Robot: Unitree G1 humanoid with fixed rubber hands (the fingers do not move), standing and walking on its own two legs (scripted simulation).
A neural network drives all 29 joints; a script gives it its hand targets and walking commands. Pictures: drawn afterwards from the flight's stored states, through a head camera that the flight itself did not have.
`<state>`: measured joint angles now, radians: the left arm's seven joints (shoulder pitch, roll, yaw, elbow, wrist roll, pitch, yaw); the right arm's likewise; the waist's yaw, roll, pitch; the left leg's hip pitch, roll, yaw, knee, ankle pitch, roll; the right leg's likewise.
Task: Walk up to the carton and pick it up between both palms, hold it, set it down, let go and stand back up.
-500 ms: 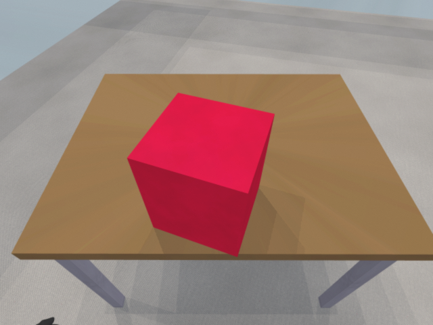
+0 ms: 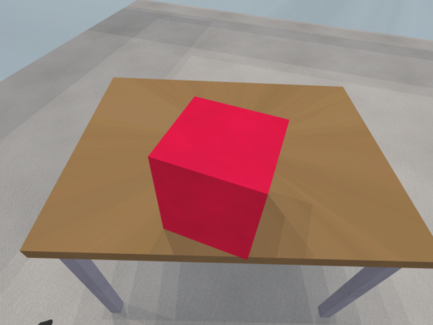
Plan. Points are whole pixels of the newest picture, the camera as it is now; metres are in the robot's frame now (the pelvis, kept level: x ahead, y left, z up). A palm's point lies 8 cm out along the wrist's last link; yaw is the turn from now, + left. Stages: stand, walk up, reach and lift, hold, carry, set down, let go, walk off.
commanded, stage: walk up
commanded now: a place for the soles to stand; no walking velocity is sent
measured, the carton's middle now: (221, 178) +0.42 +0.02 +0.02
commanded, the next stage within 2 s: none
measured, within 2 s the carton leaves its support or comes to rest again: neither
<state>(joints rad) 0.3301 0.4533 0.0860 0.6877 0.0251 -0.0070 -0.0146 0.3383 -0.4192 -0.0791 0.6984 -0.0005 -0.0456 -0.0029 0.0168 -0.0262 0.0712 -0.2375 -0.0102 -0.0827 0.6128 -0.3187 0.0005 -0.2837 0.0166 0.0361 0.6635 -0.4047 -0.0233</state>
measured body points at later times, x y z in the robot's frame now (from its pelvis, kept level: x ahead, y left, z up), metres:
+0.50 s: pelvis +0.02 +0.00 +0.00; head +0.05 +0.01 +0.45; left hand +0.12 +0.34 -0.09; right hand +0.14 -0.33 -0.07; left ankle +0.02 +0.14 -0.73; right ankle +0.03 -0.12 -0.73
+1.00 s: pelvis +0.02 +0.00 +0.00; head +0.03 +0.01 +0.45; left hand +0.12 +0.34 -0.09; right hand +0.13 -0.33 -0.07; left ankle +0.02 +0.14 -0.73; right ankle +0.03 -0.12 -0.73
